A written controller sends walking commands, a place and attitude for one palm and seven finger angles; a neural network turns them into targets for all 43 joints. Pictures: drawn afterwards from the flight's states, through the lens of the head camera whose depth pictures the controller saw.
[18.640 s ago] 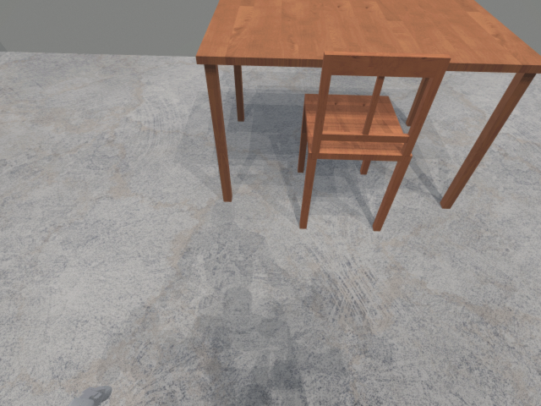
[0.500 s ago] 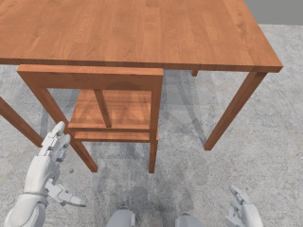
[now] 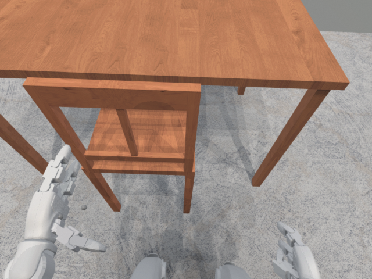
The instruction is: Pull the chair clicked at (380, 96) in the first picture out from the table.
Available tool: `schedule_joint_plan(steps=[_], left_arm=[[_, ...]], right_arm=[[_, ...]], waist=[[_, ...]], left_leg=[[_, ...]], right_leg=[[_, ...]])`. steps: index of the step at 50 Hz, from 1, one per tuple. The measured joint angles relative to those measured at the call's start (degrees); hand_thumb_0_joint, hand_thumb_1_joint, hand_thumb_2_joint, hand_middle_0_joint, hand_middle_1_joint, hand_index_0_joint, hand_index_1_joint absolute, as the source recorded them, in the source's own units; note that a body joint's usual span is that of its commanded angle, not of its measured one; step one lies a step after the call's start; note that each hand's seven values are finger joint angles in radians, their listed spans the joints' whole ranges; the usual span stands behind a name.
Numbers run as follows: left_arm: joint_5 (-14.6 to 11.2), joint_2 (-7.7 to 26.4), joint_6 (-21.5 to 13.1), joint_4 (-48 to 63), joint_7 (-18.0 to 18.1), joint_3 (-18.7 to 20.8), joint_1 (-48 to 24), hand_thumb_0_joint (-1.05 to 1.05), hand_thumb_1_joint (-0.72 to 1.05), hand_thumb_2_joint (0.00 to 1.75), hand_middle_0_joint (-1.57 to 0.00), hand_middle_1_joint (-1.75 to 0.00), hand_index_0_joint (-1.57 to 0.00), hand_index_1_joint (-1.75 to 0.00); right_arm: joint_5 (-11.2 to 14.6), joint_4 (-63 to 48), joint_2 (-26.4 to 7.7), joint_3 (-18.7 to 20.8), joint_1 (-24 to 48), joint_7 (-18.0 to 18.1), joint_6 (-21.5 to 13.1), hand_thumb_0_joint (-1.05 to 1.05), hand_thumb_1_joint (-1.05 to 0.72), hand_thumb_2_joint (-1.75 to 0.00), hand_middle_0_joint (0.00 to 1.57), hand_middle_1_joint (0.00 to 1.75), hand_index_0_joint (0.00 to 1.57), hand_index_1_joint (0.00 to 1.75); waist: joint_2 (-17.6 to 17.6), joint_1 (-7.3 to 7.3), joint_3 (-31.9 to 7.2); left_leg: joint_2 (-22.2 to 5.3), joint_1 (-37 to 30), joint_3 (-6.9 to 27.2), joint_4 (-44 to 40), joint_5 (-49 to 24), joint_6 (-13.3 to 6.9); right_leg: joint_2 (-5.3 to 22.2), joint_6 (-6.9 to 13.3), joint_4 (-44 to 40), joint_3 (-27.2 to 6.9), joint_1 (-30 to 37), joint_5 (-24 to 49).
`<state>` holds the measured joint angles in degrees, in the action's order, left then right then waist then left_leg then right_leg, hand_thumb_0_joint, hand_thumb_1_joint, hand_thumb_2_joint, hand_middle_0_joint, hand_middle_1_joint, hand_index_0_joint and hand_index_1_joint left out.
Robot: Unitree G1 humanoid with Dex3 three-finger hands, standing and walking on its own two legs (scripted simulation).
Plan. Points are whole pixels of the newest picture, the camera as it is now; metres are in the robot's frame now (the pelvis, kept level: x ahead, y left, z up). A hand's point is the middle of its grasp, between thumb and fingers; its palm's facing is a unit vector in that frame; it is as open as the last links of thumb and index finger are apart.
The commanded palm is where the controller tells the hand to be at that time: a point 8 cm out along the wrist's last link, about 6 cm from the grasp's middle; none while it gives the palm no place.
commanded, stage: aim the fingers beside a spindle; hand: left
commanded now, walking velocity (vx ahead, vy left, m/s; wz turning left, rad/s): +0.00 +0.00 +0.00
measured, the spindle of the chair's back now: (128, 133) +0.47 +0.18 -0.03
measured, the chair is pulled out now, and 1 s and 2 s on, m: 0.00 0.00 0.00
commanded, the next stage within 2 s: none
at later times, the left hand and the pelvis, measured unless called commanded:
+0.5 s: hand (104, 198) +0.27 +0.19 +0.02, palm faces +0.00 -1.00 -0.03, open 16.9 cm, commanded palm +0.26 +0.24 +0.03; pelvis +0.00 +0.00 -0.01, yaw -1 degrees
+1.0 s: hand (114, 185) +0.30 +0.18 +0.01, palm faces +0.01 -1.00 -0.04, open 16.9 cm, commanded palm +0.29 +0.22 +0.01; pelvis -0.01 +0.00 -0.02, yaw -1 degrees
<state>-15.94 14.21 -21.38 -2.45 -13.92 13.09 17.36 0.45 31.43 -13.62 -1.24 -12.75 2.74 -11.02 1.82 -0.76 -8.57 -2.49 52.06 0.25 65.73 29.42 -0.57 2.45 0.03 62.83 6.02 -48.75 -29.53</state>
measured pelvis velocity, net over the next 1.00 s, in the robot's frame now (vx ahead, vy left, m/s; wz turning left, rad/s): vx -0.01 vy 0.00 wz -0.01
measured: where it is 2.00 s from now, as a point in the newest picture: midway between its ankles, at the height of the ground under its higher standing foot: outside the picture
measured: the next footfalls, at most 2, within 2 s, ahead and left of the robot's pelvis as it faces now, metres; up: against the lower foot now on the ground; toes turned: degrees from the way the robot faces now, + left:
none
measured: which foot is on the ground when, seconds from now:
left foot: down 0.00-1.00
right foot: down 0.00-1.00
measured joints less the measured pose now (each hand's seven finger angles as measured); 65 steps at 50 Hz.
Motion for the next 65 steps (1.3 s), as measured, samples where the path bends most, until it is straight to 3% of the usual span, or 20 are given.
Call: schedule_joint_plan(steps=[8, 15, 24, 32, 40, 49, 57, 65], left_arm=[[0.41, -0.07, 1.79, -3.55, -2.30, -1.22, -3.20, -0.01, -0.50, 0.30, -0.06, -0.08, -0.05, -0.08], [0.98, -0.25, 0.05, -2.78, -0.05, -1.11, -5.12, -0.01, -0.50, 0.30, -0.06, -0.08, -0.06, -0.08], [1.56, -0.45, 1.66, -6.03, 0.17, -1.67, -7.56, -0.01, -0.50, 0.30, -0.06, -0.08, -0.06, -0.08], [2.33, -0.98, -0.76, -5.84, 2.13, -2.37, -9.66, -0.01, -0.50, 0.30, -0.06, -0.08, -0.06, -0.08], [3.38, -1.70, 0.96, -9.57, 2.46, -3.71, -12.79, -0.01, -0.50, 0.30, -0.06, -0.08, -0.06, -0.08], [4.01, -1.34, -1.33, -9.88, 4.29, -3.01, -15.10, -0.01, -0.50, 0.30, -0.06, -0.08, -0.06, -0.08], [4.56, -2.43, 0.07, -12.69, 4.11, -5.19, -16.72, -0.01, -0.50, 0.30, -0.06, -0.08, -0.06, -0.08], [5.39, -2.19, -2.91, -12.75, 6.62, -3.97, -18.20, -0.01, -0.50, 0.30, -0.06, -0.08, -0.06, -0.08]], right_arm=[[0.04, 0.03, -0.78, -0.10, 0.27, 0.27, -0.12, 0.01, -0.90, -0.90, 0.21, 0.30, 0.21, 0.30], [-0.32, 0.56, -0.65, 0.34, -0.14, -0.05, -0.05, 0.01, -0.90, -0.90, 0.21, 0.30, 0.21, 0.30], [-0.34, 0.56, -0.86, 0.31, -0.33, -0.31, 0.94, 0.01, -0.90, -0.90, 0.21, 0.30, 0.21, 0.30], [-0.67, 1.16, -0.78, 0.51, 0.07, -0.58, 1.06, 0.01, -0.90, -0.90, 0.20, 0.30, 0.21, 0.30], [-0.64, 0.55, -0.63, 0.27, 0.89, -0.76, 2.38, 0.01, -0.90, -0.90, 0.21, 0.30, 0.21, 0.30], [-0.98, 1.03, -0.44, 0.40, 1.05, -1.20, 3.33, 0.01, -0.90, -0.90, 0.21, 0.30, 0.21, 0.30], [-0.87, 0.92, -0.63, 0.51, 1.06, -1.32, 4.45, 0.01, -0.90, -0.90, 0.21, 0.30, 0.21, 0.30], [-1.34, 1.36, -0.34, 0.64, 1.19, -1.70, 5.19, 0.01, -0.90, -0.90, 0.20, 0.30, 0.21, 0.30]], waist=[[-0.02, -0.17, 0.31], [-0.32, -0.66, 0.10], [-0.18, -0.85, -0.06], [-0.14, -0.76, -0.32], [-0.30, -0.87, -0.51], [-0.56, -0.89, -0.68], [-0.31, -1.09, -0.93], [-0.63, -1.13, -1.07]], left_leg=[[-0.08, 2.06, 0.26, 1.57, 0.35, 0.09], [-0.21, 2.93, 0.01, 2.05, 0.53, 0.19], [-0.19, 4.80, -0.33, 2.92, 0.70, 0.09], [-0.06, 6.22, -0.28, 4.02, 1.04, 0.06], [-0.03, 7.86, -0.63, 5.06, 1.28, -0.07], [-0.11, 9.17, -0.41, 6.05, 1.62, 0.04], [-0.05, 10.37, -0.71, 6.83, 1.88, -0.14], [-0.15, 11.52, -0.77, 7.87, 2.17, -0.06]], right_leg=[[-0.04, 0.19, 1.59, 0.17, -2.00, -0.44], [-0.13, 0.26, 2.29, -0.13, -3.13, -0.62], [-0.05, 0.21, 3.49, -0.54, -5.27, -0.86], [0.11, 0.18, 4.64, -0.56, -6.66, -1.26], [0.20, 0.12, 5.97, -0.97, -8.57, -1.56], [0.14, 0.23, 6.86, -0.82, -9.78, -1.88], [0.23, 0.08, 7.78, -1.17, -11.14, -2.12], [0.17, 0.20, 8.98, -1.31, -12.43, -2.46]])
